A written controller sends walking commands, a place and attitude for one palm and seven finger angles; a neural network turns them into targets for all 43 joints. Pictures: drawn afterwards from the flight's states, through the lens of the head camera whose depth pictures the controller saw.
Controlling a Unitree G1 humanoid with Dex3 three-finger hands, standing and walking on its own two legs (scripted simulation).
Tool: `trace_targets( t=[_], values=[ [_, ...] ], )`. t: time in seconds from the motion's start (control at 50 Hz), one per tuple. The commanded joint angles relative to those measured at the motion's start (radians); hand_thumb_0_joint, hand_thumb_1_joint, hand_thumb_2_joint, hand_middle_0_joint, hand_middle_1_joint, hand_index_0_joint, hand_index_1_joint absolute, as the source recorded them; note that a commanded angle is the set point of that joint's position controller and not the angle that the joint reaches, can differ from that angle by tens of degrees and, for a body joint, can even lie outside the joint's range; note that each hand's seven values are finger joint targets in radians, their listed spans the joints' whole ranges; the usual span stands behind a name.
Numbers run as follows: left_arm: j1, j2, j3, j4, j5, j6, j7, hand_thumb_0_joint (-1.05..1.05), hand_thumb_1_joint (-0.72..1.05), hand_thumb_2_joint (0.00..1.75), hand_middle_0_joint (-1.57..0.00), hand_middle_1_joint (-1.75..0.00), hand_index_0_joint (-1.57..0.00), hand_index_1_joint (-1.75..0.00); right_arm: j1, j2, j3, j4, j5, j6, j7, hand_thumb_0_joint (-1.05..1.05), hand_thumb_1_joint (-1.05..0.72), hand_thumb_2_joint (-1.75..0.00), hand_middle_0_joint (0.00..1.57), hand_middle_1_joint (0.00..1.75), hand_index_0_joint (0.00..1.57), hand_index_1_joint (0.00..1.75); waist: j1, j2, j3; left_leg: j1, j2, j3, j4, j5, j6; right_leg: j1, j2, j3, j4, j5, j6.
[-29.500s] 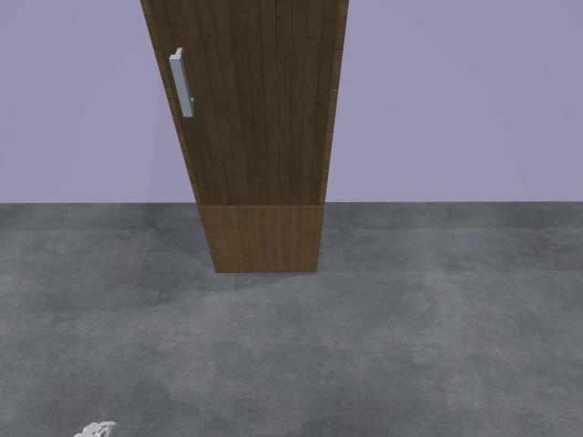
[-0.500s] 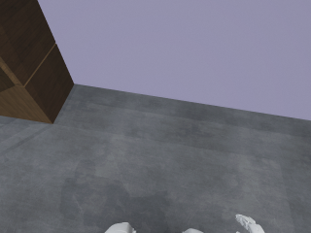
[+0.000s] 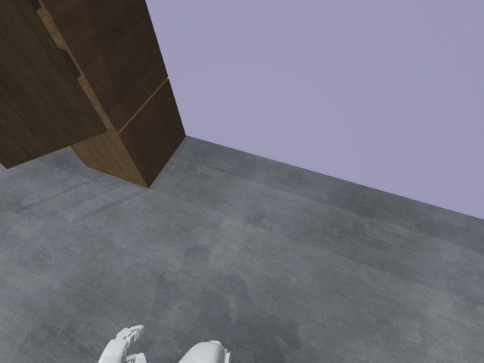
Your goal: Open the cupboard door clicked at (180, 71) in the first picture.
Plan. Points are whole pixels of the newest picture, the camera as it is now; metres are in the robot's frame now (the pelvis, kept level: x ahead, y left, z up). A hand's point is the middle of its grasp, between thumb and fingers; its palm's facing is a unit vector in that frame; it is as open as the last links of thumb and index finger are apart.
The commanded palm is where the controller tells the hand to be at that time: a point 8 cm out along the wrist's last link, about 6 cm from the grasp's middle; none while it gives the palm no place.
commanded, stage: turn to face it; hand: left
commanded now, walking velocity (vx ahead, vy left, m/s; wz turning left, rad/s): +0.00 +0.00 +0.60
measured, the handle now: out of the picture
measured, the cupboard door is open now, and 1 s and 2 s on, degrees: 51 51 51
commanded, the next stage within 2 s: take the last steps up to it in 0.80 s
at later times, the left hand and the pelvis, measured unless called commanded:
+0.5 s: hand out of the picture +0.00 +0.26 -0.17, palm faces +0.32 -0.91 -0.24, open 7.4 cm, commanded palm none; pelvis +0.01 +0.04 +0.00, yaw +16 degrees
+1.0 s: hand out of the picture +0.04 +0.19 -0.15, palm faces +0.43 -0.87 -0.24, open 7.3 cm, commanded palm none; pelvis +0.04 +0.00 +0.01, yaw +25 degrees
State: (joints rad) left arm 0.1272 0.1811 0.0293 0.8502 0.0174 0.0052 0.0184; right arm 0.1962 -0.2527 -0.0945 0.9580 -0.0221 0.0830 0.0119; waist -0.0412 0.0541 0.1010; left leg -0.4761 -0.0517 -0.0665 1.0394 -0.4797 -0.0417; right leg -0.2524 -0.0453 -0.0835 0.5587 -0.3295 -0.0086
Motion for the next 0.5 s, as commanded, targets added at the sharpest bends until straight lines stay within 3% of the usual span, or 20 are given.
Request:
trace_targets(
  t=[0.0, 0.08, 0.16, 0.18, 0.2, 0.24, 0.26, 0.28, 0.3, 0.32, 0.34, 0.36, 0.4, 0.44, 0.48],
  values=[
    [0.054, 0.158, 0.045, -0.051, -0.005, -0.026, 0.02, 0.0, 0.9, 0.9, -0.2, -0.3, -0.2, -0.3, -0.033, -0.056, -0.007, -0.075, 0.007, -0.02, 0.014, 0.0, -0.9, -0.9, 0.2, 0.3, 0.2, 0.3, 0.02, -0.25, -0.118, -0.121, 0.076, 0.051, 0.177, 0.082, -0.035, 0.183, -0.255, 0.069, -0.185, 0.676, -0.07],
    [0.136, 0.179, 0.057, -0.018, 0.001, -0.026, 0.021, 0.0, 0.9, 0.9, -0.2, -0.3, -0.2, -0.3, -0.104, -0.034, 0.006, -0.088, 0.01, -0.019, 0.018, 0.0, -0.9, -0.9, 0.2, 0.3, 0.2, 0.3, 0.062, -0.211, -0.127, -0.093, 0.079, 0.101, -0.01, 0.046, -0.037, 0.26, -0.286, 0.033, -0.164, 0.719, -0.086],
    [0.166, 0.214, 0.072, -0.002, 0.008, -0.021, 0.017, 0.0, 0.9, 0.9, -0.2, -0.3, -0.2, -0.3, -0.157, -0.019, 0.018, -0.107, 0.011, -0.028, 0.022, 0.0, -0.9, -0.9, 0.2, 0.3, 0.2, 0.3, 0.081, -0.249, -0.105, -0.014, 0.069, 0.162, -0.213, 0.032, -0.017, 0.239, -0.311, -0.007, -0.127, 0.746, -0.092],
    [0.164, 0.221, 0.077, 0.007, 0.013, -0.02, 0.017, 0.0, 0.9, 0.9, -0.2, -0.3, -0.2, -0.3, -0.153, -0.016, 0.019, -0.112, 0.014, -0.032, 0.022, 0.0, -0.9, -0.9, 0.2, 0.3, 0.2, 0.3, 0.079, -0.281, -0.111, 0.013, 0.071, 0.165, -0.268, 0.024, -0.008, 0.238, -0.322, -0.014, -0.107, 0.735, -0.092],
    [0.16, 0.229, 0.08, 0.003, 0.011, -0.019, 0.015, 0.0, 0.9, 0.9, -0.2, -0.3, -0.2, -0.3, -0.136, -0.024, 0.019, -0.112, 0.014, -0.037, 0.02, 0.0, -0.9, -0.9, 0.2, 0.3, 0.2, 0.3, 0.072, -0.27, -0.127, 0.053, 0.06, 0.179, -0.326, 0.043, 0.001, 0.234, -0.325, -0.02, -0.081, 0.741, -0.088],
    [0.146, 0.244, 0.083, 0.003, 0.002, -0.018, 0.007, 0.0, 0.9, 0.9, -0.2, -0.3, -0.2, -0.3, -0.068, -0.051, 0.015, -0.102, 0.007, -0.046, 0.016, 0.0, -0.9, -0.9, 0.2, 0.3, 0.2, 0.3, 0.026, -0.216, -0.163, 0.228, 0.032, 0.203, -0.502, 0.194, 0.021, 0.154, -0.302, -0.077, 0.039, 0.703, -0.036],
    [0.127, 0.23, 0.08, -0.007, -0.006, -0.016, 0.002, 0.0, 0.9, 0.9, -0.2, -0.3, -0.2, -0.3, 0.01, -0.105, -0.002, -0.086, 0.002, -0.055, 0.014, 0.0, -0.9, -0.9, 0.2, 0.3, 0.2, 0.3, -0.023, -0.12, -0.217, 0.42, 0.102, 0.138, -0.594, 0.4, 0.055, 0.025, -0.276, -0.111, 0.197, 0.573, 0.013],
    [0.112, 0.156, 0.061, -0.043, -0.012, -0.011, -0.006, 0.0, 0.9, 0.9, -0.2, -0.3, -0.2, -0.3, 0.091, -0.222, -0.031, -0.081, -0.006, -0.062, 0.009, 0.0, -0.9, -0.9, 0.2, 0.3, 0.2, 0.3, -0.061, 0.193, -0.267, 0.597, 0.391, -0.249, -0.617, 0.768, 0.194, -0.264, -0.12, -0.133, 0.45, -0.115, 0.089],
    [0.059, 0.142, 0.047, -0.075, -0.004, 0.003, 0.001, 0.0, 0.9, 0.9, -0.2, -0.3, -0.2, -0.3, 0.146, -0.277, -0.037, -0.062, 0.001, -0.054, 0.001, 0.0, -0.9, -0.9, 0.2, 0.3, 0.2, 0.3, -0.078, 0.192, -0.275, 0.549, 0.506, -0.324, -0.633, 0.909, 0.298, -0.321, -0.084, -0.011, 0.586, -0.365, 0.082],
    [0.015, 0.141, 0.05, -0.063, -0.002, 0.016, 0.012, 0.0, 0.9, 0.9, -0.2, -0.3, -0.2, -0.3, 0.132, -0.247, -0.032, -0.059, 0.003, -0.059, -0.015, 0.0, -0.9, -0.9, 0.2, 0.3, 0.2, 0.3, -0.073, 0.178, -0.269, 0.511, 0.467, -0.311, -0.641, 0.873, 0.289, -0.352, -0.086, 0.063, 0.642, -0.319, 0.079],
    [0.001, 0.145, 0.055, -0.046, -0.004, 0.017, 0.011, 0.0, 0.9, 0.9, -0.2, -0.3, -0.2, -0.3, 0.08, -0.22, -0.025, -0.077, -0.001, -0.061, -0.026, 0.0, -0.9, -0.9, 0.2, 0.3, 0.2, 0.3, -0.052, 0.146, -0.204, 0.425, 0.426, -0.276, -0.661, 0.774, 0.271, -0.356, -0.088, 0.09, 0.665, -0.255, 0.08],
    [0.014, 0.146, 0.059, -0.022, -0.003, 0.022, 0.005, 0.0, 0.9, 0.9, -0.2, -0.3, -0.2, -0.3, 0.021, -0.189, -0.013, -0.09, -0.003, -0.063, -0.03, 0.0, -0.9, -0.9, 0.2, 0.3, 0.2, 0.3, -0.02, 0.097, -0.147, 0.344, 0.379, -0.221, -0.691, 0.678, 0.242, -0.331, -0.092, 0.101, 0.665, -0.175, 0.081],
    [0.076, 0.138, 0.061, 0.015, 0.003, 0.027, -0.007, 0.0, 0.9, 0.9, -0.2, -0.3, -0.2, -0.3, -0.03, -0.154, 0.003, -0.099, -0.001, -0.074, -0.032, 0.0, -0.9, -0.9, 0.2, 0.3, 0.2, 0.3, 0.027, 0.054, -0.133, 0.317, 0.316, -0.139, -0.717, 0.626, 0.202, -0.303, -0.082, 0.093, 0.648, -0.076, 0.086],
    [0.107, 0.134, 0.06, 0.032, 0.004, 0.029, -0.009, 0.0, 0.9, 0.9, -0.2, -0.3, -0.2, -0.3, -0.025, -0.139, 0.01, -0.091, 0.002, -0.08, -0.031, 0.0, -0.9, -0.9, 0.2, 0.3, 0.2, 0.3, 0.038, 0.049, -0.15, 0.333, 0.29, -0.102, -0.719, 0.644, 0.195, -0.285, -0.073, 0.085, 0.611, -0.035, 0.091],
    [0.101, 0.132, 0.057, 0.034, 0.004, 0.028, -0.008, 0.0, 0.9, 0.9, -0.2, -0.3, -0.2, -0.3, -0.002, -0.133, 0.011, -0.079, 0.004, -0.083, -0.032, 0.0, -0.9, -0.9, 0.2, 0.3, 0.2, 0.3, 0.036, 0.038, -0.153, 0.355, 0.29, -0.114, -0.722, 0.671, 0.2, -0.287, -0.067, 0.083, 0.575, -0.023, 0.097]
  ],
)
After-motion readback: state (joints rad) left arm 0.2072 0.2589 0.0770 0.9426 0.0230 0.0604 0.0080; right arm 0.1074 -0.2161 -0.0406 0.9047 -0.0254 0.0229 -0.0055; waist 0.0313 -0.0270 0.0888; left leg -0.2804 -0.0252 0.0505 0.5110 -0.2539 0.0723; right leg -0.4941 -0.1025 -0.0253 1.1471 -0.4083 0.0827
